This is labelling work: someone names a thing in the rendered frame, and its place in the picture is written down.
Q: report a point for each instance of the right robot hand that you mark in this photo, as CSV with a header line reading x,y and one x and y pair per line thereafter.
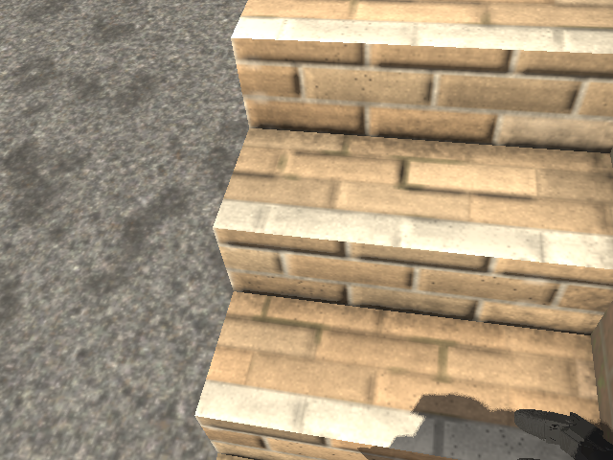
x,y
577,437

